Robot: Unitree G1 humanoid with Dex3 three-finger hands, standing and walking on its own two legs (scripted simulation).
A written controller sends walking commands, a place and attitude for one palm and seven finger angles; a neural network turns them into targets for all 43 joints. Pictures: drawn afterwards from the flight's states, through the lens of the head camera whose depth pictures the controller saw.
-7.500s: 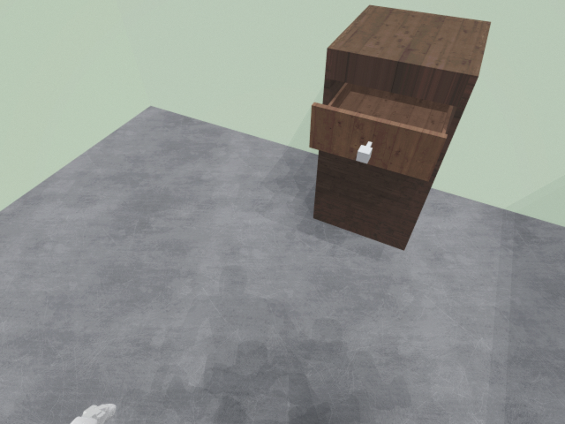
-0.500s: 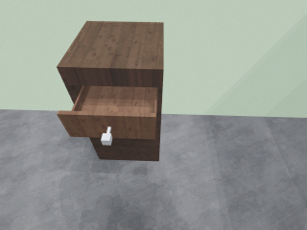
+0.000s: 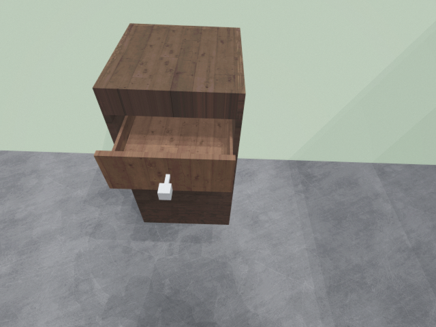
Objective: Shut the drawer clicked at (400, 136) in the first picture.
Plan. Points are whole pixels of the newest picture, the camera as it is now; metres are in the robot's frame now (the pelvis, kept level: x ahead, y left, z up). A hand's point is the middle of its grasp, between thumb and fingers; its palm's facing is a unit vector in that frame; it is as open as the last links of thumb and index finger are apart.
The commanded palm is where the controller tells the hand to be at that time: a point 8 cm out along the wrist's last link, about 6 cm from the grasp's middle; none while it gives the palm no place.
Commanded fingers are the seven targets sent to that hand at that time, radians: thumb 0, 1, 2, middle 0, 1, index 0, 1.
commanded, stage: shuffle to correct the standing spot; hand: left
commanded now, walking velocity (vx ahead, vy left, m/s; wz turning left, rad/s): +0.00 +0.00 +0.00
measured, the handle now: (166, 186) +0.50 +0.18 -0.15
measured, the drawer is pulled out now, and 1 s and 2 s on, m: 0.17 0.17 0.17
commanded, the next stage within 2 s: come to a stop and stand still in 0.36 s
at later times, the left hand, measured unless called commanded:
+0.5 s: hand out of the picture +0.00 +0.12 -0.19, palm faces +0.08 -0.98 -0.16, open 7.4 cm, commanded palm none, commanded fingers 0.00 0.90 0.90 -0.20 -0.30 -0.20 -0.30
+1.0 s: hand out of the picture +0.12 +0.11 -0.17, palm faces +0.04 -0.96 -0.27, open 7.4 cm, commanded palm none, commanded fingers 0.00 0.90 0.90 -0.20 -0.30 -0.20 -0.30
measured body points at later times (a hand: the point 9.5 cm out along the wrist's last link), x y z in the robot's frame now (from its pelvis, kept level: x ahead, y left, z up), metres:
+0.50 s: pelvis +0.07 -0.03 -0.01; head +0.09 -0.02 +0.44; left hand +0.00 +0.17 -0.17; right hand +0.08 -0.26 -0.17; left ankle +0.05 +0.06 -0.72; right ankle -0.04 -0.13 -0.74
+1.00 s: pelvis +0.09 -0.08 -0.01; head +0.11 -0.11 +0.44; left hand +0.12 +0.16 -0.14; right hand +0.16 -0.31 -0.17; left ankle +0.08 +0.05 -0.71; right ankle +0.12 -0.17 -0.74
